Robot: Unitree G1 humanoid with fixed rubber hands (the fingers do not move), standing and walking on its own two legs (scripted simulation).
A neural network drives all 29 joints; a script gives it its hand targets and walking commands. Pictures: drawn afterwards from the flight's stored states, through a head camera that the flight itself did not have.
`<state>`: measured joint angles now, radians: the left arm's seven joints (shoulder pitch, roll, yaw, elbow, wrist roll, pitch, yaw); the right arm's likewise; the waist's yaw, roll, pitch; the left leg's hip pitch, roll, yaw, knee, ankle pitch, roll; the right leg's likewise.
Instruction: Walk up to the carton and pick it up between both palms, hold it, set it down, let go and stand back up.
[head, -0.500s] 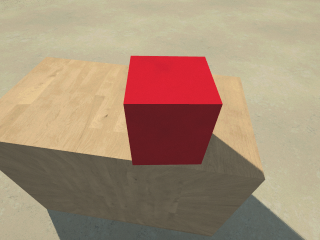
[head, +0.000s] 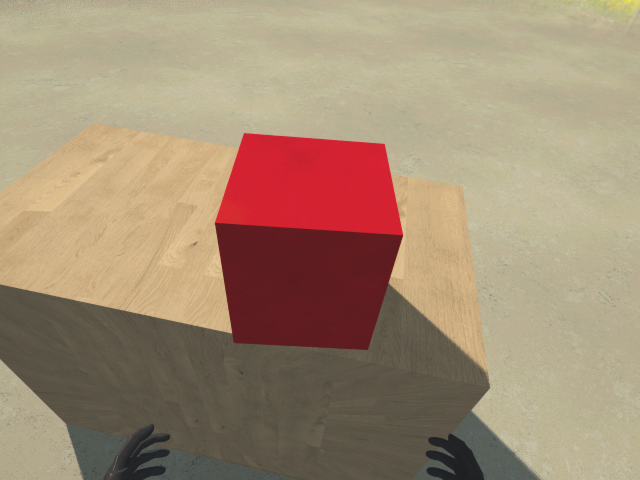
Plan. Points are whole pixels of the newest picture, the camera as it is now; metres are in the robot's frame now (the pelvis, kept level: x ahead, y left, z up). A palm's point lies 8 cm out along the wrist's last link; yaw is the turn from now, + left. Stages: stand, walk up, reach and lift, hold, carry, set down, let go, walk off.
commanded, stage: reach and lift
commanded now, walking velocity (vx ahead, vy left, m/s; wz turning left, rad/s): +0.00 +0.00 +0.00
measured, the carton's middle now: (307, 245) +0.45 +0.03 +0.06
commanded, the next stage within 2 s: none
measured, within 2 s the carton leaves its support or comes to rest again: neither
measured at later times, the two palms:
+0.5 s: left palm (116, 448) +0.18 +0.24 -0.02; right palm (481, 452) +0.19 -0.19 -0.01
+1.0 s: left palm (129, 379) +0.24 +0.23 +0.04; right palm (487, 388) +0.25 -0.19 +0.04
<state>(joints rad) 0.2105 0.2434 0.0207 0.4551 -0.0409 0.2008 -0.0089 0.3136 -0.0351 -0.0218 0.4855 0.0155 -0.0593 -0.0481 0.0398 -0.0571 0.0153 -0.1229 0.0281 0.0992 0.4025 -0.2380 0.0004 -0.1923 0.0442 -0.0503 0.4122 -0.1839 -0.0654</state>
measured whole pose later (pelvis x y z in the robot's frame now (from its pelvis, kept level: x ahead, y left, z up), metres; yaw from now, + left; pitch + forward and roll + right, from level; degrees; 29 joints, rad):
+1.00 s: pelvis +0.03 +0.02 +0.01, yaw +1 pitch -2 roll -1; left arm 0.22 0.21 -0.07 0.07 -0.19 -0.03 0.06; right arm 0.24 -0.24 -0.02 0.12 0.27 -0.07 -0.04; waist 0.03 0.01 0.02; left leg -0.05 0.02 0.08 0.32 -0.24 0.02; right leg -0.07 0.04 -0.06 0.23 -0.13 -0.04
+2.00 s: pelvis -0.01 +0.00 +0.01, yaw +2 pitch +1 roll +0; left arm -0.57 0.32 0.08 0.24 -0.27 0.59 0.07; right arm -0.61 -0.34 -0.05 0.38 0.33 0.42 -0.12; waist -0.04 0.01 0.00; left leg -0.17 0.02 0.06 0.31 -0.16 0.01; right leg -0.19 0.04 -0.08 0.25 -0.08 -0.06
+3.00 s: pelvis -0.01 +0.01 +0.00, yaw +4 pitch +11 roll -1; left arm -1.17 0.42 -0.08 0.94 -0.41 0.43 0.11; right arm -1.21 -0.40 0.00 1.03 0.33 0.40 -0.09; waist -0.07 0.04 -0.19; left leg -0.40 0.01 0.04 0.35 -0.14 0.02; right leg -0.40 0.03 -0.11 0.25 -0.05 -0.05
